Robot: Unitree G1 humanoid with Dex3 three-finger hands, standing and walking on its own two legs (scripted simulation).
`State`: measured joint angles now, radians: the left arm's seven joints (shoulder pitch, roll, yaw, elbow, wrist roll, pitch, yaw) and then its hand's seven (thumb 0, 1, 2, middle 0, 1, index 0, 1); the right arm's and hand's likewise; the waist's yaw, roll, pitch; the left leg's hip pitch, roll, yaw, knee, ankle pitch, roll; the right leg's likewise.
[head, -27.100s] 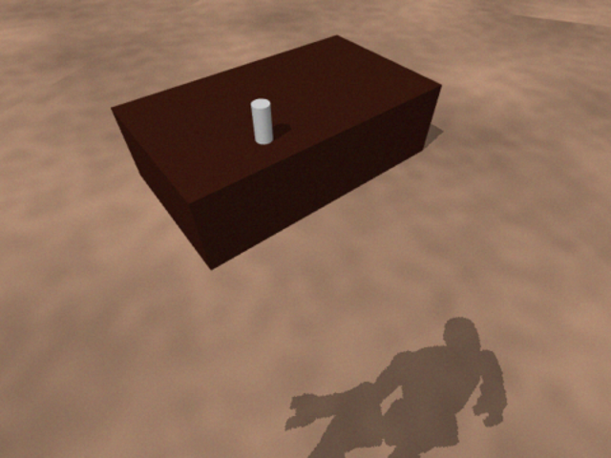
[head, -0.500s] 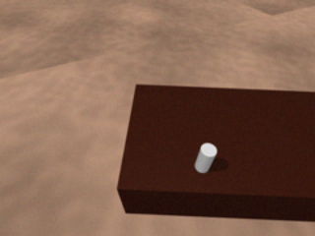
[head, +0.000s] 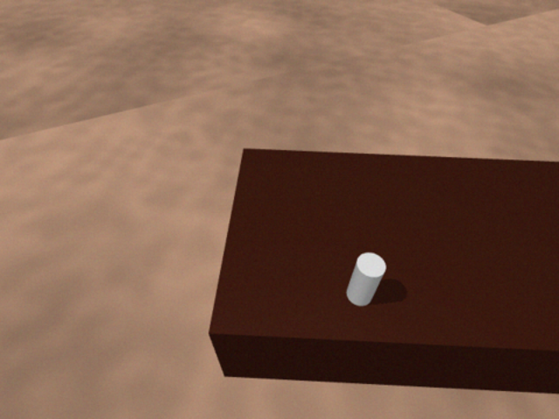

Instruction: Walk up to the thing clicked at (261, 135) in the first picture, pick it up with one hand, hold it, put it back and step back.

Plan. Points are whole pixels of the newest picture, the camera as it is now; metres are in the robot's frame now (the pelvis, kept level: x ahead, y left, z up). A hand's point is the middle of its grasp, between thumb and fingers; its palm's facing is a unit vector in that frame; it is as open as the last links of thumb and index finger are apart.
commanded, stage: stand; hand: right
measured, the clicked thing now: (364, 280) +0.51 -0.22 -0.31
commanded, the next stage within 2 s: step back in 1.84 s
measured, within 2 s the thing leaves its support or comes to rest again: neither
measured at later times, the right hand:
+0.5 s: hand out of the picture +0.07 -0.25 -0.16, palm faces -0.03 +0.94 -0.35, open 7.4 cm
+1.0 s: hand out of the picture +0.07 -0.25 -0.16, palm faces -0.04 +0.94 -0.35, open 7.4 cm
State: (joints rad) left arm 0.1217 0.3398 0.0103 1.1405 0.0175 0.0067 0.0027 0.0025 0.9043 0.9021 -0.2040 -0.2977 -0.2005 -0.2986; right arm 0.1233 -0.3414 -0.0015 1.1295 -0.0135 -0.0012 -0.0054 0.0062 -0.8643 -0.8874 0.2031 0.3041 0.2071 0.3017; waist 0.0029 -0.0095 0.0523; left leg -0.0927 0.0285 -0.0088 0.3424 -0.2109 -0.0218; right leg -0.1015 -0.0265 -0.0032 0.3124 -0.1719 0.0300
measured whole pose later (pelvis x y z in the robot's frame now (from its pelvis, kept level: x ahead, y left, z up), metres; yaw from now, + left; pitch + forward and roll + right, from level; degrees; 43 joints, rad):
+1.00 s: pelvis +0.00 +0.00 +0.00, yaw +1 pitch -2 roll +0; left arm 0.13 0.35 0.01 1.13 0.02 0.00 0.00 0.00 0.90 0.90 -0.20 -0.30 -0.20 -0.30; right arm 0.13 -0.35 0.00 1.12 -0.01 -0.01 0.00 0.01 -0.90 -0.89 0.20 0.30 0.21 0.30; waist 0.00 0.00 0.05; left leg -0.09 0.02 -0.02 0.33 -0.20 -0.02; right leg -0.10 -0.03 -0.01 0.32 -0.17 0.03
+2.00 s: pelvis -0.02 +0.00 -0.01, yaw +1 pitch -1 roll +0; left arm 0.09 0.37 0.05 1.03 0.00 0.01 0.01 0.00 0.90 0.90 -0.21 -0.30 -0.20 -0.30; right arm 0.07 -0.37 -0.03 1.05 0.00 0.03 0.02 0.01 -0.90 -0.89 0.20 0.30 0.21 0.30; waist 0.00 0.00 0.14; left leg -0.21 0.03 -0.02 0.49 -0.25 -0.02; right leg -0.22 -0.03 -0.01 0.46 -0.22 0.02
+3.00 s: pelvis -0.18 +0.05 -0.03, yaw +0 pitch -1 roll +0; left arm 0.09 0.36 0.06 0.73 0.03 0.05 0.01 0.00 0.90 0.90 -0.21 -0.30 -0.20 -0.30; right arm 0.15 -0.40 -0.05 0.86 -0.01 0.02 -0.03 0.01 -0.90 -0.89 0.20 0.30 0.21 0.30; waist 0.00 0.00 0.19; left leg -0.25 -0.02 -0.05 0.63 -0.36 -0.01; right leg -0.38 0.01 0.00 0.65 -0.25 -0.02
